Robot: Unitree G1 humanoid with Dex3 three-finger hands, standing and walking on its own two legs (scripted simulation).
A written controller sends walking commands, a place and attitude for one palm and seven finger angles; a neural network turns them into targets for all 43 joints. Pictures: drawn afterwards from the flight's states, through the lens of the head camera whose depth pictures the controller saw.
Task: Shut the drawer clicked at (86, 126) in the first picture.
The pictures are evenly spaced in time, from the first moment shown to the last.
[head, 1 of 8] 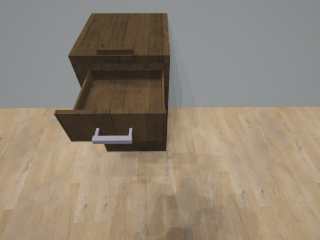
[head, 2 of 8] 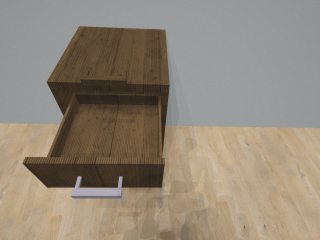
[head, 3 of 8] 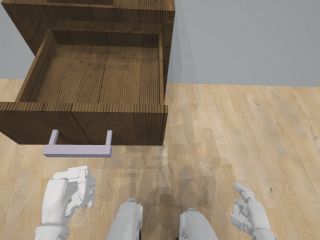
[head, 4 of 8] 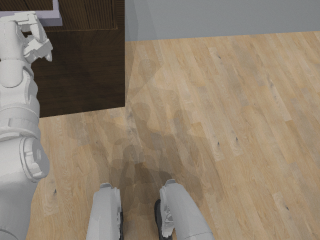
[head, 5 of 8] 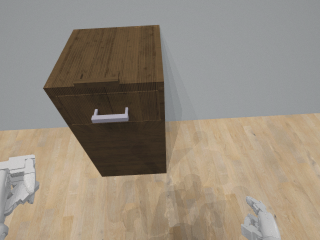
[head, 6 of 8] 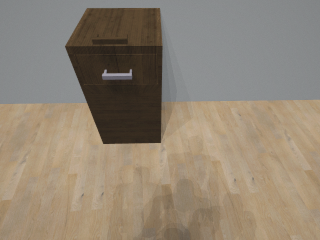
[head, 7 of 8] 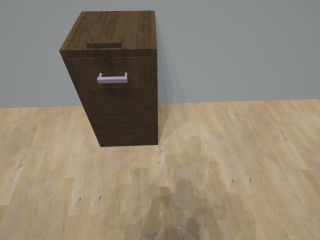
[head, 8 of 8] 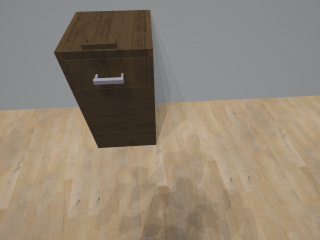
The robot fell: no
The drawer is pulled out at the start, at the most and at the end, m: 0.30 0.30 0.00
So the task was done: yes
